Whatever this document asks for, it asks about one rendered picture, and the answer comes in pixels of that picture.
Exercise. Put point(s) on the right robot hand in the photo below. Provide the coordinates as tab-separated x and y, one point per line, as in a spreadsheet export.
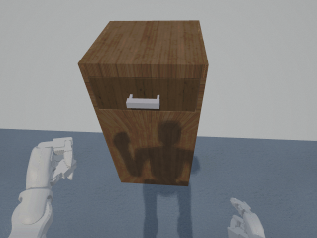
248	227

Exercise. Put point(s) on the left robot hand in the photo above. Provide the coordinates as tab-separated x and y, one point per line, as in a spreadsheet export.
42	161

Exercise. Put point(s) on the robot left forearm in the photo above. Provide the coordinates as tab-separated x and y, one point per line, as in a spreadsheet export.
34	215

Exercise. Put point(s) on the cabinet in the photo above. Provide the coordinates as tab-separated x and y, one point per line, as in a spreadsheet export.
149	146

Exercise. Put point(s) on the handle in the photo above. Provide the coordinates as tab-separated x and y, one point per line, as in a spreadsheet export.
143	103

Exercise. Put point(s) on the drawer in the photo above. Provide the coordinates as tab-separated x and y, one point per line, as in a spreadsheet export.
175	94

